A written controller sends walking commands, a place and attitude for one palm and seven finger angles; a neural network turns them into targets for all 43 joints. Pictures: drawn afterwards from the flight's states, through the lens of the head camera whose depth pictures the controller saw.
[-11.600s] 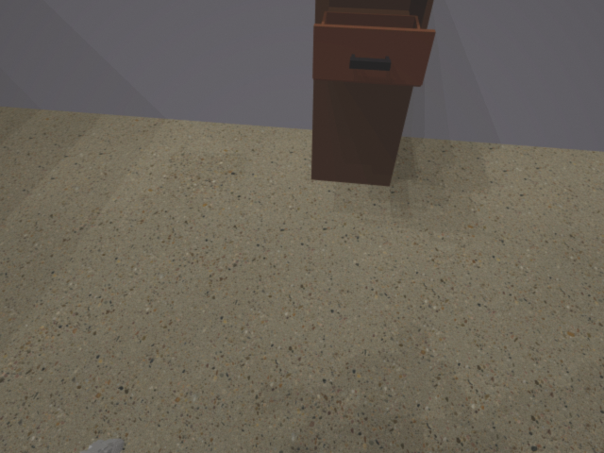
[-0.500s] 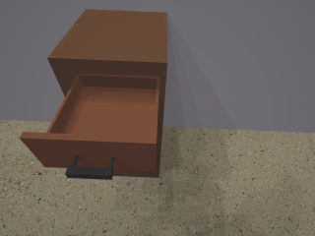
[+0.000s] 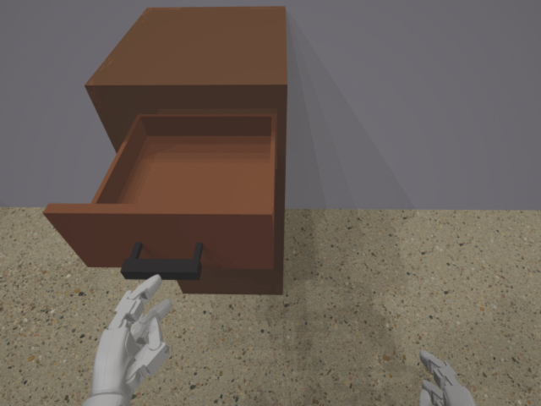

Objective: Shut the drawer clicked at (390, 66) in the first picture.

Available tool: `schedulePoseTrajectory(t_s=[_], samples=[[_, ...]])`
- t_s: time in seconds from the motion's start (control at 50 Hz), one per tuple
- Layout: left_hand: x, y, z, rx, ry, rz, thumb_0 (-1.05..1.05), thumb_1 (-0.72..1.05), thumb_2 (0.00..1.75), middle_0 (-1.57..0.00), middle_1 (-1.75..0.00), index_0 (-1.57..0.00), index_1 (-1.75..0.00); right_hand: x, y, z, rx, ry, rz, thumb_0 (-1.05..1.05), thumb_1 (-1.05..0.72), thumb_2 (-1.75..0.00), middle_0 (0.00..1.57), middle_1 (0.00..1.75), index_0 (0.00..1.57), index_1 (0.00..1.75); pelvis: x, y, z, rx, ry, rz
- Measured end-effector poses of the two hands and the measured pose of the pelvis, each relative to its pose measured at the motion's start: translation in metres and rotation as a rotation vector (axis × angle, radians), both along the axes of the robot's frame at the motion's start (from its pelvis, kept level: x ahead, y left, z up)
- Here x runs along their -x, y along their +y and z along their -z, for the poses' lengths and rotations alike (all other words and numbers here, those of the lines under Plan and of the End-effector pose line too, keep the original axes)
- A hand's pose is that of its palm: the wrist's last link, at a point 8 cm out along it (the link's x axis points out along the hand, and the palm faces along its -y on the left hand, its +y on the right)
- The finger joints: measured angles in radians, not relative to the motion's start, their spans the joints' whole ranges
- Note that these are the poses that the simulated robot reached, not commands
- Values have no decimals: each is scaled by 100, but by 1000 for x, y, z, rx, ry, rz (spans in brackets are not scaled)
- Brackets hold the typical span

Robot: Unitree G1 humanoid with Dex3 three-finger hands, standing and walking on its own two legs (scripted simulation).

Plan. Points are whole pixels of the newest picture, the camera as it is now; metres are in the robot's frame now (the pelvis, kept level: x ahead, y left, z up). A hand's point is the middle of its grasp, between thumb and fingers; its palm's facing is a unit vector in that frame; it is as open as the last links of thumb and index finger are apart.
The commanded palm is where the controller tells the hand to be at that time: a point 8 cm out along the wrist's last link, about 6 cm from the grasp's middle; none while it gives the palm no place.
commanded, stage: raise the hand and make a fist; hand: left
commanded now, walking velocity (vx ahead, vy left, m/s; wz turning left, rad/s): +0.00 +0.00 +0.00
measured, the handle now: (165, 258) +0.35 +0.18 +0.02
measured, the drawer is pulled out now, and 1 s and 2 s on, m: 0.28 0.28 0.28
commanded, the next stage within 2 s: bring the fist close to the handle in 1.64 s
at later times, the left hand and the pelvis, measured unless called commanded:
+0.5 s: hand (171, 361) +0.19 +0.14 +0.03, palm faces -0.02 -1.00 -0.03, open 4.2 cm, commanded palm +0.15 +0.19 +0.04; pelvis -0.02 -0.02 -0.03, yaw +1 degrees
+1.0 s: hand (155, 359) +0.17 +0.14 +0.09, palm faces +0.00 -1.00 -0.03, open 3.1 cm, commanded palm +0.14 +0.19 +0.10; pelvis +0.01 +0.00 -0.01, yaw +1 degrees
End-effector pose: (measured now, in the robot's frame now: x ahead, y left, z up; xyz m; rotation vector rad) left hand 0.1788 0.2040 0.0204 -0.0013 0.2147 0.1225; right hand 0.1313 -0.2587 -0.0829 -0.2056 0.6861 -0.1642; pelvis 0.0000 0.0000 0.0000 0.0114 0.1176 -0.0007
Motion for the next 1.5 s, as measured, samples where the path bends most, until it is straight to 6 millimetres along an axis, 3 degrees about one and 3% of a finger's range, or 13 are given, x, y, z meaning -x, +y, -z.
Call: schedulePoseTrajectory(t_s=[0.1,0.2,0.28,0.38,0.48,0.56,0.66,0.74,0.9,1.02,1.18,1.32,1.5], samples=[[38,-21,19,19,-169,149,1,93,90,-39,-51,-33,-48,-51,-5,-14,56,-194,-104,1,-91,-90,20,30,19,30,19,-9,34,4,62,1],[58,-16,22,-13,-207,102,1,91,90,-49,-62,-47,-60,-76,13,-8,38,-263,-177,1,-91,-90,20,30,19,30,33,-16,54,23,61,-29],[46,-15,10,-35,-222,103,2,90,90,-57,-70,-56,-69,-68,34,4,-19,-230,-208,1,-91,-90,20,30,19,30,37,-21,53,37,53,-44],[22,-20,-7,-35,-195,170,2,90,90,-67,-81,-67,-81,-36,47,18,-88,-121,-178,1,-90,-90,20,30,20,30,31,-23,41,38,42,-38],[13,-15,-14,-25,-122,153,2,90,90,-77,-92,-77,-92,-5,35,24,-94,-17,-93,1,-90,-90,21,30,20,30,20,-21,29,27,34,-22],[17,-9,-19,-36,-111,129,2,90,90,-85,-100,-85,-100,6,17,23,-51,23,-44,2,-90,-90,21,30,20,30,13,-17,24,22,34,-16],[22,-7,-29,-38,-141,124,2,91,90,-95,-111,-95,-111,-2,0,16,5,11,-29,2,-90,-90,21,30,20,30,6,-11,22,24,36,-17],[22,-10,-37,-32,-165,132,2,90,90,-103,-120,-103,-120,-22,1,6,20,-40,-38,2,-90,-90,20,30,19,30,1,-7,21,25,33,-19],[24,-13,-55,-29,-188,129,2,90,90,-119,-137,-119,-137,-65,33,-16,-37,-160,-101,2,-90,-90,20,30,19,30,-5,-2,16,27,12,-22],[29,-13,-70,-34,-204,123,2,90,90,-130,-150,-131,-149,-82,59,-25,-86,-204,-167,1,-90,-90,20,30,20,30,-7,0,13,30,-10,-29],[26,-15,-81,-44,-205,135,2,90,90,-138,-158,-138,-158,-75,66,-24,-101,-179,-192,1,-90,-90,21,30,20,30,-6,0,9,31,-35,-36],[19,-16,-95,-52,-224,144,2,90,90,-139,-160,-140,-159,-59,51,-22,-90,-154,-150,2,-90,-90,21,30,20,30,-9,-2,3,26,-53,-28],[26,-16,-90,-52,-177,130,2,90,90,-140,-160,-140,-160,-51,29,-24,-60,-150,-110,2,-90,-90,20,30,20,30,-10,-8,0,20,-60,-23]])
